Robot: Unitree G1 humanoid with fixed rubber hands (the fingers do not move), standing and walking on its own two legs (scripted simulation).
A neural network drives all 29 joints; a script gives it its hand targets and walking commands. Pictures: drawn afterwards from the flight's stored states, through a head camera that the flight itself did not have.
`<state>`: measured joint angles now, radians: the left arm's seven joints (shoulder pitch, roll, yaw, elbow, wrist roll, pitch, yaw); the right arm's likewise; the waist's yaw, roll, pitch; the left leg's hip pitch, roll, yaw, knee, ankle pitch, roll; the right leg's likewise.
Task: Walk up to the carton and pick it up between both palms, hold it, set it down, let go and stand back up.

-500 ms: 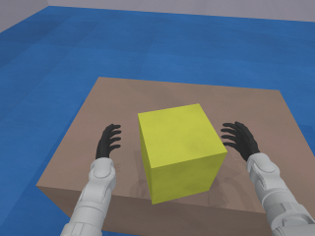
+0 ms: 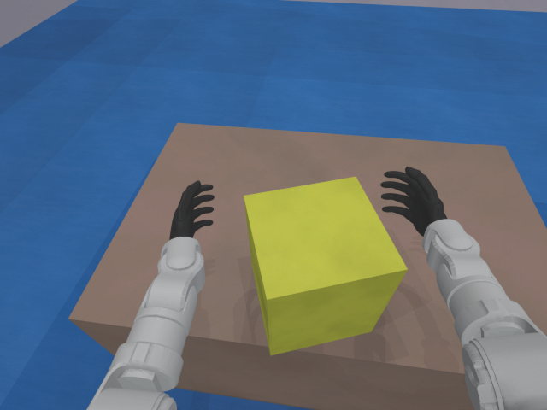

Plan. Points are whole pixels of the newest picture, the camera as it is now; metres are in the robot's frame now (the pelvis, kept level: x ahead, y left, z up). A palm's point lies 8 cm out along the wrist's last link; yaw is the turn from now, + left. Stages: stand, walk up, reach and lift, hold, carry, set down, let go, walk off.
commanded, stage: reach and lift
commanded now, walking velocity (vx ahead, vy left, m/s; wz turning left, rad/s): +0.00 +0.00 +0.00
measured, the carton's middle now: (312, 268) +0.40 -0.02 -0.08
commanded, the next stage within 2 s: none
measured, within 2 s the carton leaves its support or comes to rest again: neither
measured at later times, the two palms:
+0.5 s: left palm (191, 263) +0.35 +0.18 +0.00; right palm (416, 235) +0.42 -0.19 +0.02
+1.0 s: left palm (202, 271) +0.36 +0.17 -0.04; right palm (408, 242) +0.44 -0.19 -0.03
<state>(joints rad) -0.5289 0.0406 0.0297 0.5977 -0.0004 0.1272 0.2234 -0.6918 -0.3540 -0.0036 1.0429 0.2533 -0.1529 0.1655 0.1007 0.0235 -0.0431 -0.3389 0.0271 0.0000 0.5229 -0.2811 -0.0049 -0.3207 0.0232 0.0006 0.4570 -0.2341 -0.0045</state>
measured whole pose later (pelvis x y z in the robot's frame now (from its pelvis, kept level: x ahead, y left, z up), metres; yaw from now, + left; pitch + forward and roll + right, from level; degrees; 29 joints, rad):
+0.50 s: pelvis +0.00 +0.00 -0.01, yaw +0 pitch +17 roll -1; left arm -0.59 0.04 0.03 1.03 -0.02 -0.27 0.20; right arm -0.78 -0.35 0.03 1.34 0.25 -0.35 0.14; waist 0.13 0.01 -0.16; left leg -0.59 0.03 0.00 0.53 -0.25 -0.01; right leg -0.57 0.02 0.00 0.47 -0.21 0.00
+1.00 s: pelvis +0.00 -0.01 -0.02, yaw +0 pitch +29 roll +0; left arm -0.63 0.04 0.07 1.14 -0.06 -0.52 0.14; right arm -0.82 -0.35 0.07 1.37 0.25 -0.52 0.08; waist 0.14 0.01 -0.24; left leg -0.85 0.03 0.00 0.60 -0.26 -0.02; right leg -0.85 0.02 0.00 0.59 -0.24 -0.01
